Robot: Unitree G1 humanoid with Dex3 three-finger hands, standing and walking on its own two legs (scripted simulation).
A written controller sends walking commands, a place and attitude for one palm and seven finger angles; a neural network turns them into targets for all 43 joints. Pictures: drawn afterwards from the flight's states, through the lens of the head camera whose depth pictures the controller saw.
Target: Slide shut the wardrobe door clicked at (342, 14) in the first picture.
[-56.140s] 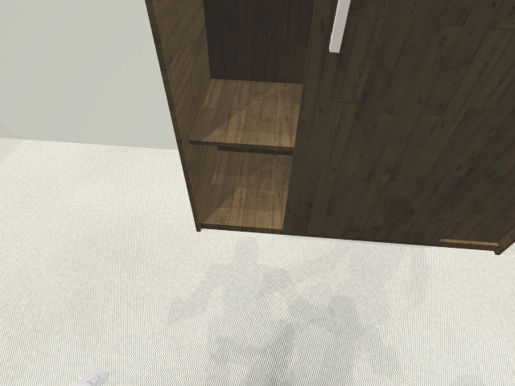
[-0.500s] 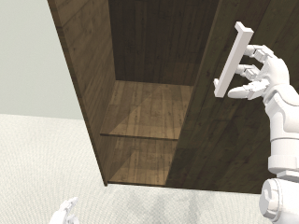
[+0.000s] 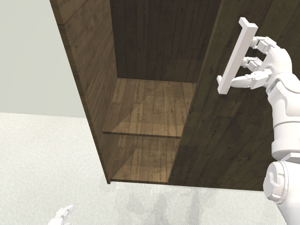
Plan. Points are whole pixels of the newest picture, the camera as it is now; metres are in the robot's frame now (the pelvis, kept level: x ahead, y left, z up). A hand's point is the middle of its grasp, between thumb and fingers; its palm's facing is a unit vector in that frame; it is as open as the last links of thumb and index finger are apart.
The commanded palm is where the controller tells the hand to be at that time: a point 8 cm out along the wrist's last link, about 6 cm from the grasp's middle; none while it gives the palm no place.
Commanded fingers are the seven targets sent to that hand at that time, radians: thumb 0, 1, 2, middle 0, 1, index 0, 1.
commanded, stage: feel for the door with the fingertips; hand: right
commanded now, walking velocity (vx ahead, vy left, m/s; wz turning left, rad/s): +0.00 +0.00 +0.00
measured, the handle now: (232, 58) +0.49 -0.16 +0.24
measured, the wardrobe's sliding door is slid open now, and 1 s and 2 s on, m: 0.38 0.38 0.38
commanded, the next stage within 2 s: slide the fingers in behind the handle in 0.08 s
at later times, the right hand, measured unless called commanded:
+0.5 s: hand (248, 65) +0.45 -0.18 +0.24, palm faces +0.00 +1.00 -0.02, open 14.0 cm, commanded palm +0.43 -0.23 +0.24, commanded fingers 0.00 0.50 -0.30 0.30 1.20 0.30 1.20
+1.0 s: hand (242, 65) +0.45 -0.17 +0.24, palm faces -0.02 +1.00 -0.02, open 13.9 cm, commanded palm +0.43 -0.21 +0.24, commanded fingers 0.00 0.50 -0.30 0.30 1.20 0.30 1.20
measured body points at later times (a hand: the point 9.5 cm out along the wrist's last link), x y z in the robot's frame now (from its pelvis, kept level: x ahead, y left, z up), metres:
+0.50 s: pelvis -0.01 +0.00 +0.00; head -0.01 +0.00 +0.45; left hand +0.08 +0.26 -0.11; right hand +0.44 -0.24 +0.25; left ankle +0.01 +0.10 -0.74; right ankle +0.00 -0.12 -0.74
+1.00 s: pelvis +0.00 -0.01 +0.00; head +0.00 +0.00 +0.45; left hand +0.11 +0.24 -0.11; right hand +0.45 -0.22 +0.25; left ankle +0.01 +0.10 -0.74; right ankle +0.00 -0.12 -0.74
